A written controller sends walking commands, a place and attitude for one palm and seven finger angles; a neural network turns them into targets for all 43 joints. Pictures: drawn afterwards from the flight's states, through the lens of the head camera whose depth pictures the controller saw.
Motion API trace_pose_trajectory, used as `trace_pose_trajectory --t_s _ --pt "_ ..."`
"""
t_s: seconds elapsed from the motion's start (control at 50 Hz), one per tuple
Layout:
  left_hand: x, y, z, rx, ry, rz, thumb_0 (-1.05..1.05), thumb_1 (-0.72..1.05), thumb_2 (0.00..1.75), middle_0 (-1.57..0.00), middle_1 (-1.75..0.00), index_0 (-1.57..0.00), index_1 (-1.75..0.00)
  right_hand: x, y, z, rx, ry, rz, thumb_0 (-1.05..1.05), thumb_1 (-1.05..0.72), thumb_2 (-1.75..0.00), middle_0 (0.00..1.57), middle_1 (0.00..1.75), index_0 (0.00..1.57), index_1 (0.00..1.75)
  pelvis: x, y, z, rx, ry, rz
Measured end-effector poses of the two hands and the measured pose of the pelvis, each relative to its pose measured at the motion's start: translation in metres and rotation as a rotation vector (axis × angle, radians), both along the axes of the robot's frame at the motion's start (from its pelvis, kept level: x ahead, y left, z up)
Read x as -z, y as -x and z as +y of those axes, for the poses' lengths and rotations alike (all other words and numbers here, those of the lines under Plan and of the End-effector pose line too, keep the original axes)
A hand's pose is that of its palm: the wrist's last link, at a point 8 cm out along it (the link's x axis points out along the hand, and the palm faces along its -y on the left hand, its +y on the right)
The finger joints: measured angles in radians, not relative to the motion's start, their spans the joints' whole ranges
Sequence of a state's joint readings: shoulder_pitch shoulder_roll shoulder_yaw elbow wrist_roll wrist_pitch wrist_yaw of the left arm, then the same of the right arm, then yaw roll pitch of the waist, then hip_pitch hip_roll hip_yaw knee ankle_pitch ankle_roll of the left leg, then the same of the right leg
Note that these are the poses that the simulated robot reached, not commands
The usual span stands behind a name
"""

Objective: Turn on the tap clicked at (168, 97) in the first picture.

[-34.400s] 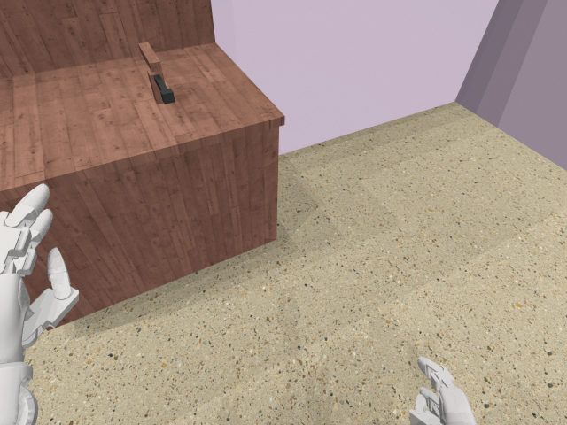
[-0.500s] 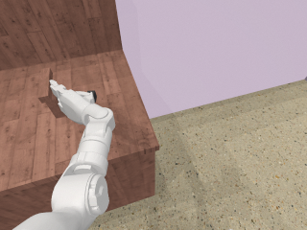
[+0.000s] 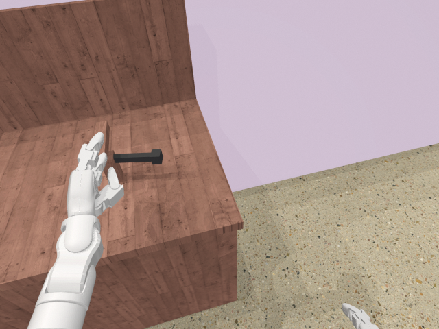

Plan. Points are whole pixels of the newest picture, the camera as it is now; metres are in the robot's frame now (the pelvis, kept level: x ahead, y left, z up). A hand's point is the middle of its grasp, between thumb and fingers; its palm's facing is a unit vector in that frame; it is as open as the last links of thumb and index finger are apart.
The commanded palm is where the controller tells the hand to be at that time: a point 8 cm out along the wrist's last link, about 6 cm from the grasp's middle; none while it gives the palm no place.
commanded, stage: draw the hand back beside the body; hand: left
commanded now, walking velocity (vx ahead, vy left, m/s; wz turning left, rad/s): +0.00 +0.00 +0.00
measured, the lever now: (156, 156) +0.51 +0.22 +0.01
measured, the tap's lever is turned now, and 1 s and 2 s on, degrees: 76 76 76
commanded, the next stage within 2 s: step back with the hand held close in 1.00 s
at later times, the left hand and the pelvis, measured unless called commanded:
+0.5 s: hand (81, 210) +0.25 +0.23 +0.15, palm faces +0.35 -0.89 -0.30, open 7.5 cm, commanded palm +0.20 +0.28 +0.16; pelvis +0.01 +0.01 +0.00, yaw +1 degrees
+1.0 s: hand (61, 232) +0.21 +0.24 +0.15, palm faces +0.42 -0.84 -0.35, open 7.4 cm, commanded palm +0.16 +0.28 +0.17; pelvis +0.01 +0.00 +0.00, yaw +1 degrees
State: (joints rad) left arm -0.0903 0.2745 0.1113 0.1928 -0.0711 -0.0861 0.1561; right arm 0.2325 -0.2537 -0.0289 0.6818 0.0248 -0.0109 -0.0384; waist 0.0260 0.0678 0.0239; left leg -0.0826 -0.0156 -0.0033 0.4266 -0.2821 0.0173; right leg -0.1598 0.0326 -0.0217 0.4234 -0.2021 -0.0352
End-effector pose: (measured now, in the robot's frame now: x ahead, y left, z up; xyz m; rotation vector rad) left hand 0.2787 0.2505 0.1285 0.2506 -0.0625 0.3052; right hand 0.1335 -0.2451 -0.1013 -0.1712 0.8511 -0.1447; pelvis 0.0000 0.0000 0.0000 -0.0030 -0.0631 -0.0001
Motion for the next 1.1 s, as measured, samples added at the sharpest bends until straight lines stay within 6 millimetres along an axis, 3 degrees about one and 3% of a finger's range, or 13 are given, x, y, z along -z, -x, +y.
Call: trace_pose_trajectory --t_s 0.08,0.16,0.24,0.32,0.42,0.52,0.8,0.96,1.1 --pt "-0.011 0.008 -0.003 0.035 -0.008 -0.049 0.02 0.90 0.90 -0.17 -0.21 -0.17 -0.21 -0.008 -0.023 0.014 -0.056 -0.001 -0.052 0.01 -0.91 -0.90 0.20 0.30 0.19 0.29 -0.001 0.007 0.003 -0.014 -0.003 -0.008" --pt "-0.007 0.012 -0.007 0.067 0.004 -0.044 0.01 0.90 0.90 -0.18 -0.22 -0.18 -0.22 -0.018 -0.039 0.029 -0.075 -0.023 -0.105 0.01 -0.91 -0.90 0.20 0.30 0.20 0.29 -0.003 0.007 0.005 -0.009 -0.003 -0.009" --pt "-0.006 0.022 -0.003 0.072 0.004 -0.035 0.01 0.89 0.90 -0.18 -0.24 -0.18 -0.23 -0.024 -0.046 0.039 -0.083 -0.042 -0.134 0.01 -0.91 -0.90 0.20 0.30 0.20 0.29 -0.004 0.002 0.007 -0.001 0.000 -0.012" --pt "-0.017 0.038 0.009 0.042 -0.028 -0.061 0.02 0.89 0.90 -0.19 -0.25 -0.19 -0.24 -0.021 -0.045 0.044 -0.092 -0.052 -0.124 0.01 -0.91 -0.90 0.20 0.30 0.20 0.30 -0.004 -0.004 0.008 -0.002 0.004 -0.019" --pt "-0.031 0.058 0.022 -0.003 -0.077 -0.095 0.02 0.89 0.90 -0.19 -0.26 -0.19 -0.26 -0.012 -0.041 0.043 -0.105 -0.052 -0.082 0.01 -0.91 -0.90 0.20 0.30 0.20 0.30 -0.004 -0.009 0.010 -0.008 0.007 -0.021" --pt "-0.031 0.073 0.026 -0.027 -0.102 -0.078 0.01 0.89 0.90 -0.20 -0.28 -0.20 -0.27 -0.008 -0.039 0.038 -0.098 -0.044 -0.056 0.02 -0.91 -0.90 0.20 0.30 0.20 0.30 -0.004 -0.011 0.009 -0.010 0.007 -0.015" --pt "-0.049 0.114 0.035 -0.092 -0.197 -0.101 0.01 0.89 0.90 -0.21 -0.30 -0.21 -0.30 -0.017 -0.051 0.024 -0.083 -0.018 -0.131 0.02 -0.91 -0.90 0.20 0.30 0.20 0.29 -0.002 -0.013 0.003 -0.011 0.010 -0.008" --pt "-0.039 0.115 0.032 -0.109 -0.163 -0.086 0.01 0.89 0.90 -0.21 -0.30 -0.21 -0.30 -0.018 -0.055 0.026 -0.097 -0.017 -0.147 0.02 -0.91 -0.90 0.20 0.30 0.20 0.29 -0.001 -0.006 0.000 -0.019 0.008 -0.010" --pt "-0.044 0.115 0.027 -0.091 -0.174 -0.102 0.01 0.89 0.90 -0.21 -0.30 -0.21 -0.30 -0.018 -0.051 0.027 -0.091 -0.028 -0.153 0.02 -0.91 -0.90 0.20 0.30 0.20 0.30 -0.001 -0.007 -0.002 -0.016 0.007 -0.010"
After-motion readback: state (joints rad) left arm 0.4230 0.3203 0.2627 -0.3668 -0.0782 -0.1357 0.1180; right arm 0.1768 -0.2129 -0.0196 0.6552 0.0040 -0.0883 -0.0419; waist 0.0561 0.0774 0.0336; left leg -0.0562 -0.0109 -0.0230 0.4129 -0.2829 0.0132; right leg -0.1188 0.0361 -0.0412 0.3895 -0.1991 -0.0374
